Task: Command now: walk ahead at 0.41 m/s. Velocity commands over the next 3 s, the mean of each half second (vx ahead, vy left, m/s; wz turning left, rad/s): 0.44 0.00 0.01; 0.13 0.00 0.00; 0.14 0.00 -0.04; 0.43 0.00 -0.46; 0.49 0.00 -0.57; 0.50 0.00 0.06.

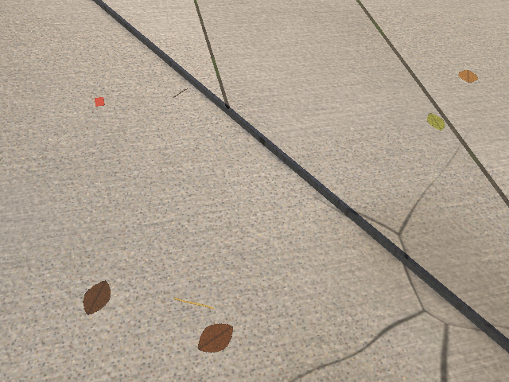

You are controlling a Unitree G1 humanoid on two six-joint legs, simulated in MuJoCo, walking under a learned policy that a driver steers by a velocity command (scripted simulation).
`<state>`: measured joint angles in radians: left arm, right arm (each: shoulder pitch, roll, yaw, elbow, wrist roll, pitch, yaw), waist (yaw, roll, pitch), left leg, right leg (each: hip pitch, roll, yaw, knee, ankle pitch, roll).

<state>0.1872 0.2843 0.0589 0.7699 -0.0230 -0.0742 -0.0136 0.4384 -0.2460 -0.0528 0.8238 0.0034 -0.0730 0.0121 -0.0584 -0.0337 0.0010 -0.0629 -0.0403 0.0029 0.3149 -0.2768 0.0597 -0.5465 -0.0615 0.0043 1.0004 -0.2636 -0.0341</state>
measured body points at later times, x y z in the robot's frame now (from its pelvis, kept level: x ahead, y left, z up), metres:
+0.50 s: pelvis +0.26 -0.07 +0.00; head +0.28 -0.08 +0.45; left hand +0.32 +0.20 -0.12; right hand +0.39 -0.35 -0.11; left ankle +0.32 +0.10 -0.67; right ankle +0.27 -0.15 -0.75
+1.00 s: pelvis +0.40 -0.05 -0.02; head +0.42 -0.05 +0.43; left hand +0.48 +0.22 -0.15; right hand +0.54 -0.30 -0.13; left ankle +0.49 +0.06 -0.75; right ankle +0.40 -0.19 -0.75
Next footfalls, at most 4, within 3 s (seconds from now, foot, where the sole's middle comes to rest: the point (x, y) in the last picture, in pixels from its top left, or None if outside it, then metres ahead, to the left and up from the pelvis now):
0.26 right None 0.31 -0.15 -0.78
0.72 left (219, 375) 0.53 0.06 -0.78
0.98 right None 0.44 -0.19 -0.78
1.94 right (317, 269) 0.84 -0.24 -0.78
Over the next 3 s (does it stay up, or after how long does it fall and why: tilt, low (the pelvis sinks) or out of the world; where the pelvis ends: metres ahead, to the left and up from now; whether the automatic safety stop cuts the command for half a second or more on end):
stays up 1.18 -0.35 0.03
